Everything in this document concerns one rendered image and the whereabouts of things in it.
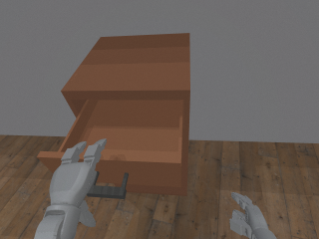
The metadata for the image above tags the drawer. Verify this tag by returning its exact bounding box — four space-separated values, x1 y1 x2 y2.
37 100 183 187

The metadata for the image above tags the handle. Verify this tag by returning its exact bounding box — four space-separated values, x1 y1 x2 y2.
87 171 129 199

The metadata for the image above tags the robot left hand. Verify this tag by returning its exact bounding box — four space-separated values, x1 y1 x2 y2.
49 138 107 227

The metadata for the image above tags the robot right hand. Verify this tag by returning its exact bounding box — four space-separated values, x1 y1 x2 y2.
229 192 269 239

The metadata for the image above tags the robot right forearm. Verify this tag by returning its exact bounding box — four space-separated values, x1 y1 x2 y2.
251 228 277 239

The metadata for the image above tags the cabinet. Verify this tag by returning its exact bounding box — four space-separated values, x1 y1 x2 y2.
61 33 190 196

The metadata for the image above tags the robot left forearm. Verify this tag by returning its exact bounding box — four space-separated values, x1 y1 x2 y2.
34 203 81 239

